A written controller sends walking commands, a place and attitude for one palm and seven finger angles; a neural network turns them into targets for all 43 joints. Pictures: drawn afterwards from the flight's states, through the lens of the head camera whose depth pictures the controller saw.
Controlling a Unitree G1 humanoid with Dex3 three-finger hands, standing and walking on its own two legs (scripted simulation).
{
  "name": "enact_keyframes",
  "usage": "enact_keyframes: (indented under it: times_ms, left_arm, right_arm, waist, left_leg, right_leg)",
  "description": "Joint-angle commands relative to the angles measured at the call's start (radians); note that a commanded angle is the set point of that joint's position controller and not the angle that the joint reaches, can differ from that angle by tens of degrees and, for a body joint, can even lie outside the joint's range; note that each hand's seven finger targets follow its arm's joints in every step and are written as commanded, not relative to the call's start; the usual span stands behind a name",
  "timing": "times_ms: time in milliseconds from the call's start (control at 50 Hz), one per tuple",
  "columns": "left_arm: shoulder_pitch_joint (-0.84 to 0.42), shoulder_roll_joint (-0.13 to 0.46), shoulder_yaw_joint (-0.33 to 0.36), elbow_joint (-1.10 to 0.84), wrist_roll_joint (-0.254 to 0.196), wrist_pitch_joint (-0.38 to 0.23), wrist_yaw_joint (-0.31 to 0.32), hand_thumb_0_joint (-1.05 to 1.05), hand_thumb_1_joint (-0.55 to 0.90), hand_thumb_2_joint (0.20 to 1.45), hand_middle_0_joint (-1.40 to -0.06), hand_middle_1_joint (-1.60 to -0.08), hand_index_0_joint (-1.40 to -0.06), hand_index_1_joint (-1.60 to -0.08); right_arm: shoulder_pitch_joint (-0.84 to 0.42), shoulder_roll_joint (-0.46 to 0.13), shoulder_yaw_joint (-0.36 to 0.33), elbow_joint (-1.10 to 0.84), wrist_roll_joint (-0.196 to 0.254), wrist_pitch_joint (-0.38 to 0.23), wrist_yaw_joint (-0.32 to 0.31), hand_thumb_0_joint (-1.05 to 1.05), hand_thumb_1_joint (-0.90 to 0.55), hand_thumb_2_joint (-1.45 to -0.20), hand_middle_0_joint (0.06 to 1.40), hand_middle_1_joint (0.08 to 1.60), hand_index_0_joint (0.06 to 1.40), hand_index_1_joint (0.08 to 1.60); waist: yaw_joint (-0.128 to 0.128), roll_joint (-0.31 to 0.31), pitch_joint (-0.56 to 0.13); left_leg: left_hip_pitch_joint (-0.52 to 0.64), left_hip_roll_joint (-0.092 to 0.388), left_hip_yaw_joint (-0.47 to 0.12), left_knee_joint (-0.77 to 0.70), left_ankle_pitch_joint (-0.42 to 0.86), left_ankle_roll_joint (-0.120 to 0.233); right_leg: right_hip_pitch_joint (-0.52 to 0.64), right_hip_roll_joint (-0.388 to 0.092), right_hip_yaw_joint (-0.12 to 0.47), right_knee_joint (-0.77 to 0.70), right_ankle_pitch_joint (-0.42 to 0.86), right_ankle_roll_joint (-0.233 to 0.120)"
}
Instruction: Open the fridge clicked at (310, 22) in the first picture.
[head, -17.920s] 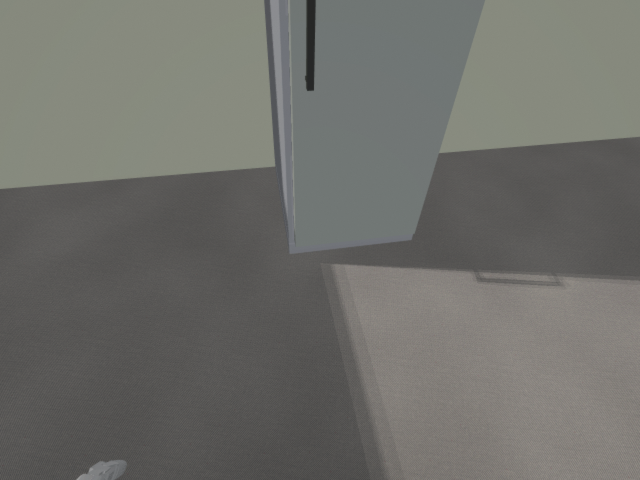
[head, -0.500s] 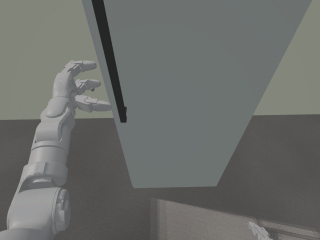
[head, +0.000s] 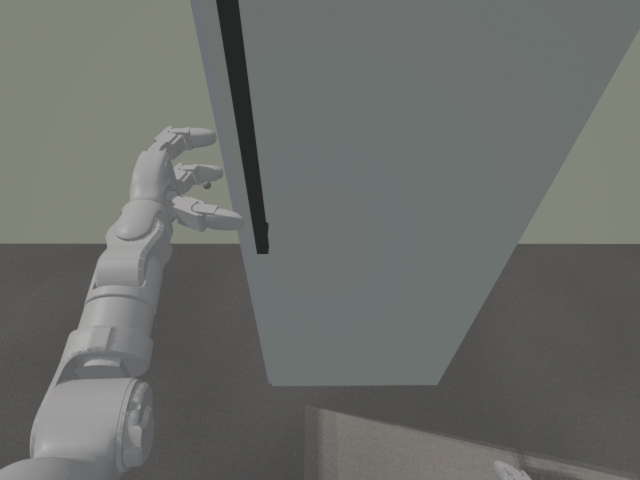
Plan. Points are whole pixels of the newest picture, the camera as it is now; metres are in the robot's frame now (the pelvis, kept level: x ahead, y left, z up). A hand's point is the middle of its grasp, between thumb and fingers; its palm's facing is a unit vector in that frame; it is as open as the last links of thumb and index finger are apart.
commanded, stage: move the hooked fingers beside the handle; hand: left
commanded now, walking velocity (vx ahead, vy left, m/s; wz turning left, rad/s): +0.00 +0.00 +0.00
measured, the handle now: (251, 144) +0.49 +0.11 +0.19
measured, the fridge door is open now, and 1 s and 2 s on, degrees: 0 0 0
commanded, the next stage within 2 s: feel for the door with the fingertips in 0.28 s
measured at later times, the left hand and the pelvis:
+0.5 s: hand (217, 189) +0.41 +0.15 +0.17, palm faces +0.07 -1.00 -0.03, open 14.0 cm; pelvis +0.00 -0.01 +0.00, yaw +0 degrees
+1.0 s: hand (236, 184) +0.42 +0.12 +0.17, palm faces +0.10 -0.99 -0.03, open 14.0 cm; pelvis -0.01 -0.02 +0.00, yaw +0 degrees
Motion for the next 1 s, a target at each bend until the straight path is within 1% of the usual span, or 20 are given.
enact_keyframes:
  times_ms: [0,100,140,160,220,300,360,400,480,500,540,600,640,660,680,760,800,860,920,980]
  left_arm:
    - [-0.472,0.145,0.022,-0.224,-0.008,-0.035,0.024,0.0,-0.5,0.3,-0.3,-1.2,-0.3,-1.2]
    - [-0.483,0.124,0.001,-0.344,-0.012,-0.101,0.031,0.0,-0.5,0.3,-0.3,-1.2,-0.3,-1.2]
    - [-0.471,0.115,0.005,-0.289,-0.01,-0.087,0.035,0.0,-0.5,0.3,-0.3,-1.2,-0.3,-1.2]
    - [-0.419,0.171,0.054,-0.25,-0.004,-0.074,0.04,0.0,-0.5,0.3,-0.3,-1.2,-0.3,-1.2]
    - [-0.411,0.15,0.041,-0.224,0.009,-0.032,0.048,0.0,-0.5,0.3,-0.3,-1.2,-0.3,-1.2]
    - [-0.447,0.144,0.024,-0.294,0.011,-0.036,0.05,0.0,-0.5,0.3,-0.3,-1.2,-0.3,-1.2]
    - [-0.452,0.126,0.002,-0.349,-0.004,-0.065,0.034,0.0,-0.5,0.3,-0.3,-1.2,-0.3,-1.2]
    - [-0.469,0.065,-0.051,-0.386,-0.014,-0.081,0.025,0.0,-0.5,0.3,-0.3,-1.2,-0.3,-1.2]
    - [-0.471,0.026,-0.079,-0.301,-0.014,-0.043,0.038,0.0,-0.5,0.3,-0.3,-1.2,-0.3,-1.2]
    - [-0.484,0.066,-0.039,-0.275,-0.011,-0.03,0.051,0.0,-0.5,0.3,-0.3,-1.2,-0.3,-1.2]
    - [-0.487,0.045,-0.047,-0.23,-0.007,0.0,0.066,0.0,-0.5,0.3,-0.3,-1.2,-0.3,-1.2]
    - [-0.501,0.112,0.02,-0.248,-0.001,-0.009,0.097,0.0,-0.5,0.3,-0.3,-1.2,-0.3,-1.2]
    - [-0.508,0.069,-0.018,-0.281,0.003,-0.037,0.104,0.0,-0.5,0.3,-0.3,-1.2,-0.3,-1.2]
    - [-0.455,0.075,-0.007,-0.277,0.003,-0.051,0.102,0.0,-0.5,0.3,-0.3,-1.2,-0.3,-1.2]
    - [-0.452,0.048,-0.036,-0.29,0.006,-0.062,0.097,0.0,-0.5,0.3,-0.3,-1.2,-0.3,-1.2]
    - [-0.435,0.13,0.021,-0.231,0.009,-0.064,0.087,0.0,-0.5,0.3,-0.3,-1.2,-0.3,-1.2]
    - [-0.527,0.122,0.0,-0.245,0.007,-0.065,0.085,0.0,-0.5,0.3,-0.3,-1.2,-0.3,-1.2]
    - [-0.502,0.187,0.058,-0.239,0.006,-0.067,0.084,0.0,-0.5,0.3,-0.3,-1.2,-0.3,-1.2]
    - [-0.547,0.131,0.006,-0.222,0.0,-0.079,0.072,0.0,-0.5,0.3,-0.3,-1.2,-0.3,-1.2]
    - [-0.576,0.165,0.028,-0.157,-0.002,-0.081,0.066,0.0,-0.5,0.3,-0.3,-1.2,-0.3,-1.2]
  right_arm:
    - [-0.069,-0.129,-0.049,-0.143,-0.005,-0.044,-0.007,0.0,-0.9,-0.9,0.2,0.3,0.2,0.3]
    - [-0.069,-0.123,-0.055,-0.153,-0.01,-0.052,-0.004,0.0,-0.9,-0.9,0.2,0.3,0.2,0.3]
    - [-0.073,-0.123,-0.052,-0.144,-0.009,-0.05,-0.004,0.0,-0.9,-0.9,0.2,0.3,0.2,0.3]
    - [-0.076,-0.133,-0.052,-0.143,-0.011,-0.041,-0.007,0.0,-0.9,-0.9,0.2,0.3,0.2,0.3]
    - [-0.093,-0.124,-0.044,-0.15,-0.009,-0.026,-0.009,0.0,-0.9,-0.9,0.2,0.3,0.2,0.3]
    - [-0.096,-0.12,-0.045,-0.161,-0.01,-0.021,-0.01,0.0,-0.9,-0.9,0.2,0.3,0.2,0.3]
    - [-0.103,-0.12,-0.048,-0.172,-0.01,-0.027,-0.013,0.0,-0.9,-0.9,0.2,0.3,0.2,0.3]
    - [-0.108,-0.111,-0.048,-0.167,-0.007,-0.036,-0.012,0.0,-0.9,-0.9,0.2,0.3,0.2,0.3]
    - [-0.117,-0.117,-0.044,-0.144,-0.002,-0.035,-0.013,0.0,-0.9,-0.9,0.2,0.3,0.2,0.3]
    - [-0.111,-0.12,-0.046,-0.133,-0.008,-0.032,-0.014,0.0,-0.9,-0.9,0.2,0.3,0.2,0.3]
    - [-0.119,-0.117,-0.04,-0.131,-0.008,-0.025,-0.013,0.0,-0.9,-0.9,0.2,0.3,0.2,0.3]
    - [-0.122,-0.116,-0.043,-0.135,-0.019,-0.023,-0.013,0.0,-0.9,-0.9,0.2,0.3,0.2,0.3]
    - [-0.12,-0.105,-0.04,-0.144,-0.021,-0.025,-0.008,0.0,-0.9,-0.9,0.2,0.3,0.2,0.3]
    - [-0.118,-0.109,-0.045,-0.153,-0.021,-0.027,-0.006,0.0,-0.9,-0.9,0.2,0.3,0.2,0.3]
    - [-0.124,-0.107,-0.043,-0.154,-0.019,-0.032,-0.004,0.0,-0.9,-0.9,0.2,0.3,0.2,0.3]
    - [-0.119,-0.121,-0.044,-0.146,-0.016,-0.021,-0.007,0.0,-0.9,-0.9,0.2,0.3,0.2,0.3]
    - [-0.124,-0.115,-0.044,-0.142,-0.015,-0.025,-0.009,0.0,-0.9,-0.9,0.2,0.3,0.2,0.3]
    - [-0.126,-0.122,-0.046,-0.144,-0.017,-0.021,-0.011,0.0,-0.9,-0.9,0.2,0.3,0.2,0.3]
    - [-0.113,-0.113,-0.044,-0.137,-0.013,-0.027,-0.01,0.0,-0.9,-0.9,0.2,0.3,0.2,0.3]
    - [-0.102,-0.127,-0.046,-0.124,-0.012,-0.029,-0.01,0.0,-0.9,-0.9,0.2,0.3,0.2,0.3]
  waist:
    - [0.0,0.008,-0.257]
    - [0.002,0.006,-0.344]
    - [0.001,-0.029,-0.287]
    - [0.017,-0.038,-0.266]
    - [0.017,-0.033,-0.234]
    - [0.011,0.012,-0.27]
    - [0.01,0.005,-0.303]
    - [-0.002,0.014,-0.307]
    - [-0.017,0.0,-0.214]
    - [-0.014,-0.017,-0.217]
    - [-0.015,-0.053,-0.196]
    - [0.008,-0.059,-0.259]
    - [0.006,-0.044,-0.288]
    - [0.023,-0.049,-0.302]
    - [0.016,-0.037,-0.294]
    - [0.014,-0.07,-0.253]
    - [-0.008,-0.053,-0.237]
    - [0.012,-0.024,-0.274]
    - [-0.011,-0.047,-0.268]
    - [-0.021,-0.058,-0.241]
  left_leg:
    - [0.047,0.003,-0.084,-0.083,0.258,-0.019]
    - [0.125,0.013,-0.084,-0.067,0.384,-0.036]
    - [0.095,0.013,-0.087,-0.074,0.34,-0.035]
    - [0.084,0.011,-0.081,-0.083,0.326,-0.031]
    - [0.044,0.007,-0.072,-0.094,0.283,-0.025]
    - [0.078,0.007,-0.074,-0.089,0.311,-0.028]
    - [0.108,0.006,-0.074,-0.082,0.334,-0.024]
    - [0.123,0.007,-0.076,-0.079,0.339,-0.026]
    - [0.089,0.003,-0.081,-0.09,0.252,-0.025]
    - [0.074,0.0,-0.083,-0.092,0.227,-0.021]
    - [0.042,-0.005,-0.079,-0.097,0.182,-0.015]
    - [0.039,-0.007,-0.068,-0.092,0.21,-0.009]
    - [0.044,-0.008,-0.06,-0.089,0.234,-0.011]
    - [0.054,-0.006,-0.059,-0.091,0.254,-0.011]
    - [0.051,-0.003,-0.056,-0.089,0.256,-0.012]
    - [0.01,-0.006,-0.051,-0.091,0.196,-0.006]
    - [-0.002,-0.008,-0.049,-0.088,0.154,-0.004]
    - [-0.007,-0.011,-0.044,-0.08,0.162,-0.004]
    - [-0.02,-0.01,-0.048,-0.074,0.152,-0.003]
    - [-0.04,-0.009,-0.054,-0.07,0.124,-0.004]
  right_leg:
    - [0.136,-0.003,0.069,-0.038,0.175,0.007]
    - [0.163,0.004,0.065,-0.018,0.274,0.008]
    - [0.142,0.005,0.061,-0.025,0.241,0.009]
    - [0.159,0.001,0.067,-0.032,0.234,0.01]
    - [0.158,-0.006,0.068,-0.04,0.21,0.01]
    - [0.171,-0.005,0.07,-0.04,0.229,0.006]
    - [0.193,-0.003,0.075,-0.039,0.26,0.007]
    - [0.18,0.0,0.07,-0.039,0.263,0.008]
    - [0.122,-0.003,0.065,-0.062,0.183,0.013]
    - [0.125,-0.004,0.069,-0.066,0.163,0.013]
    - [0.119,-0.009,0.074,-0.077,0.119,0.017]
    - [0.175,-0.018,0.092,-0.072,0.152,0.018]
    - [0.203,-0.019,0.097,-0.06,0.196,0.018]
    - [0.227,-0.019,0.096,-0.053,0.22,0.018]
    - [0.213,-0.019,0.097,-0.052,0.233,0.018]
    - [0.217,-0.023,0.114,-0.069,0.182,0.026]
    - [0.194,-0.029,0.132,-0.087,0.132,0.031]
    - [0.23,-0.038,0.154,-0.084,0.142,0.032]
    - [0.215,-0.036,0.149,-0.082,0.144,0.034]
    - [0.191,-0.042,0.161,-0.09,0.1,0.036]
